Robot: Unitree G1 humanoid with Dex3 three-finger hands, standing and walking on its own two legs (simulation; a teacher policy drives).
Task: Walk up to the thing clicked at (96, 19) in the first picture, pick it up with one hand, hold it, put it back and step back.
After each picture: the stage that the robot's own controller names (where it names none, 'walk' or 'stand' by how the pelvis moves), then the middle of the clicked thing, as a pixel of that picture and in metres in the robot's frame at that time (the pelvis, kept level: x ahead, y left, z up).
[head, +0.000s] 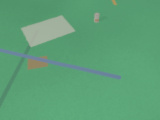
stand; (96, 17) +1.88 -0.11 -0.72
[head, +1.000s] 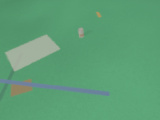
walk; (81, 32) +1.74 +0.22 -0.69
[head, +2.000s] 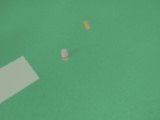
walk; (64, 54) +1.18 +0.35 -0.71
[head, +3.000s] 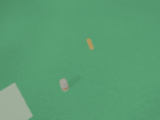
walk; (64, 85) +0.77 +0.29 -0.71
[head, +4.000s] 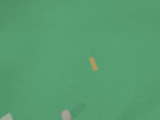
walk; (66, 116) +0.50 +0.24 -0.71
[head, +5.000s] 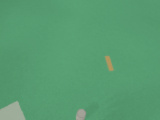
stand; (80, 115) +0.45 -0.03 -0.69
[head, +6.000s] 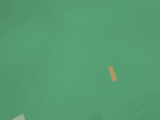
stand; out of the picture +0.43 +0.04 -0.71
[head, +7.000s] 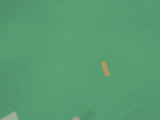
stand; out of the picture +0.43 +0.08 -0.72
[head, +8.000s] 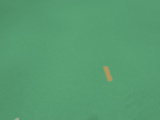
stand; out of the picture +0.41 +0.06 -0.73
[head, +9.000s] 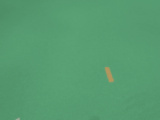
stand; out of the picture +0.41 +0.05 -0.73
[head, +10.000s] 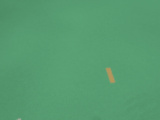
stand; out of the picture +0.41 +0.04 -0.73
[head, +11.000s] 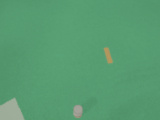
go down; (77, 111) +0.43 +0.04 -0.69
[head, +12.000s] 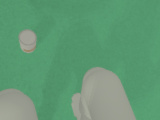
go down; (28, 42) +0.52 +0.08 -0.30
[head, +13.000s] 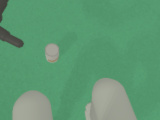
go down; (52, 53) +0.51 +0.05 -0.36
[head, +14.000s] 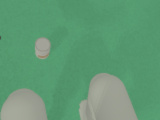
go down; (42, 48) +0.52 +0.07 -0.31
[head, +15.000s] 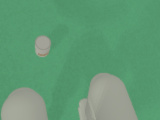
go down; (42, 46) +0.52 +0.07 -0.32
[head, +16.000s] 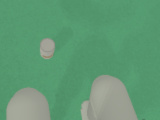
go down; (47, 49) +0.51 +0.06 -0.33
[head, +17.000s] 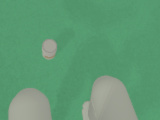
go down; (49, 49) +0.51 +0.05 -0.34
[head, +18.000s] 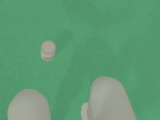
go down; (47, 51) +0.51 +0.05 -0.34
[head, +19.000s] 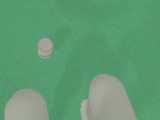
go down; (45, 48) +0.51 +0.06 -0.34
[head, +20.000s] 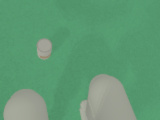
go down; (44, 49) +0.52 +0.06 -0.33
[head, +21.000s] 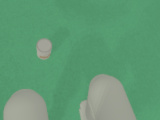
go down; (44, 49) +0.51 +0.06 -0.33
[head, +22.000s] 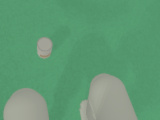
go down; (44, 48) +0.51 +0.06 -0.33
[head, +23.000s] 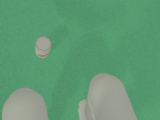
go down; (42, 47) +0.51 +0.06 -0.32
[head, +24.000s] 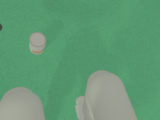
go down; (37, 44) +0.51 +0.07 -0.31
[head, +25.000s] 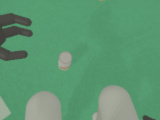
close in; (64, 61) +0.51 +0.04 -0.37
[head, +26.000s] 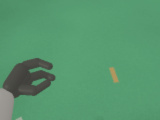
hold; out of the picture +0.42 +0.01 -0.67
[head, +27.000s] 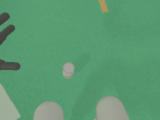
go down; (68, 70) +0.49 +0.03 -0.47
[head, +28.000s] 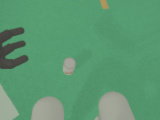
hold; (69, 66) +0.51 +0.03 -0.42
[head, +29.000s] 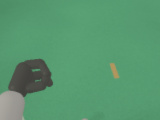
crouch; out of the picture +0.43 +0.01 -0.66
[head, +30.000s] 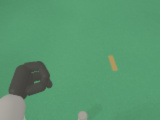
crouch; (82, 118) +0.45 +0.02 -0.65
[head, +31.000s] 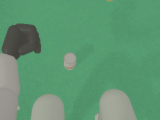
crouch; (69, 61) +0.51 +0.03 -0.41
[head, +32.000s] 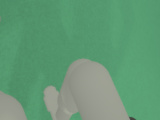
lower; out of the picture +0.52 +0.12 -0.28
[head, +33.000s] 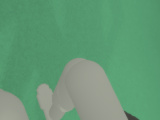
lower; out of the picture +0.52 +0.12 -0.29
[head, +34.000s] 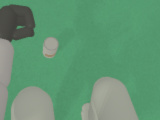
hold; (50, 48) +0.53 +0.07 -0.33
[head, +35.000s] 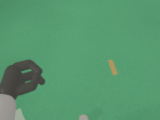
hold; out of the picture +0.45 +0.01 -0.65
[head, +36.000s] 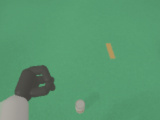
lower; (80, 106) +0.46 +0.03 -0.65
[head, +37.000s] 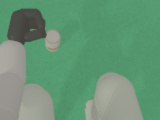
lower; (52, 41) +0.54 +0.04 -0.30
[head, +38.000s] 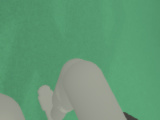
lower; out of the picture +0.53 +0.12 -0.29
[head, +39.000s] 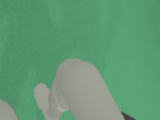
lower; out of the picture +0.52 +0.13 -0.30
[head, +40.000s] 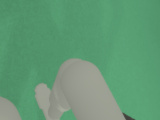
lower; out of the picture +0.53 +0.12 -0.30
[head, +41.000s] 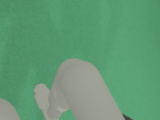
stand; out of the picture +0.53 +0.12 -0.30
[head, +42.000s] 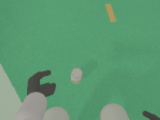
lower; (76, 75) +0.50 +0.01 -0.49
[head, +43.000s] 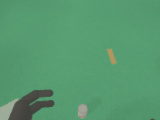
crouch; (82, 111) +0.46 +0.00 -0.63
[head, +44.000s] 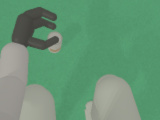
lower; (54, 42) +0.54 +0.04 -0.32
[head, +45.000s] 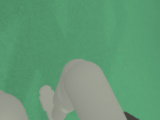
lower; out of the picture +0.53 +0.11 -0.29
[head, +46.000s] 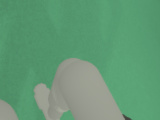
lower; out of the picture +0.53 +0.13 -0.29
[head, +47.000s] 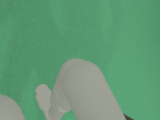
lower; out of the picture +0.53 +0.12 -0.29
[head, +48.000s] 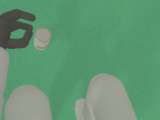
walk; (42, 39) +0.54 +0.08 -0.32
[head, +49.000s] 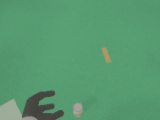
crouch; (77, 109) +0.48 +0.02 -0.65
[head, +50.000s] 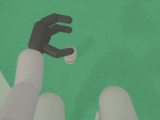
lower; (70, 55) +0.53 +0.02 -0.40
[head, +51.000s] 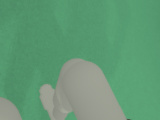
lower; out of the picture +0.54 +0.12 -0.29
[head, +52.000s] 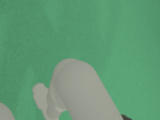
lower; out of the picture +0.54 +0.12 -0.30
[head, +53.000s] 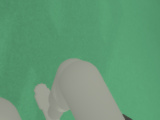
lower; out of the picture +0.54 +0.12 -0.29
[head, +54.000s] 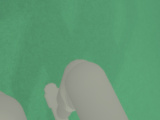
stand; out of the picture +0.54 +0.11 -0.30
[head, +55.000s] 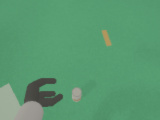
lower; (76, 94) +0.49 +0.01 -0.59
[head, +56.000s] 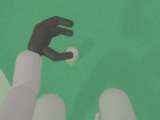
lower; (71, 56) +0.53 +0.01 -0.41
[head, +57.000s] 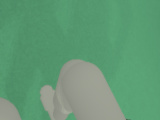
lower; out of the picture +0.55 +0.11 -0.29
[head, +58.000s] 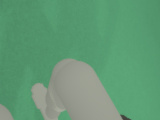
stand; out of the picture +0.54 +0.12 -0.30
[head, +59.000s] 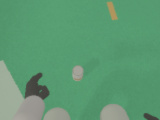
stand; (77, 73) +0.51 +0.01 -0.49
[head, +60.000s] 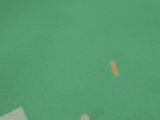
stand; out of the picture +0.46 -0.01 -0.66
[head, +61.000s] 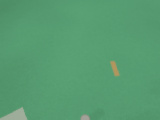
stand; out of the picture +0.46 +0.00 -0.66
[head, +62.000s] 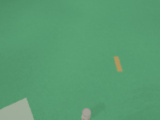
stand; (86, 115) +0.47 +0.00 -0.68
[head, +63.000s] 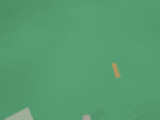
stand; out of the picture +0.48 +0.02 -0.72
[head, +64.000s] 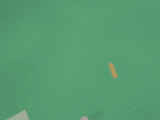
stand; out of the picture +0.46 +0.03 -0.72
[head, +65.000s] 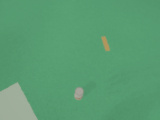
walk; (78, 93) +0.54 -0.01 -0.71
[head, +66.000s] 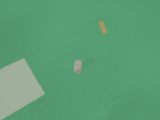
walk; (77, 66) +0.82 +0.06 -0.70
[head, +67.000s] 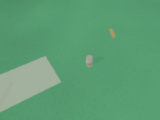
stand; (89, 60) +1.13 +0.05 -0.71
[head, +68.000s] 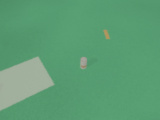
stand; (83, 63) +1.08 +0.03 -0.72
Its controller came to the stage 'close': no
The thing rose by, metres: 0.00
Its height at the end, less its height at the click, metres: +0.00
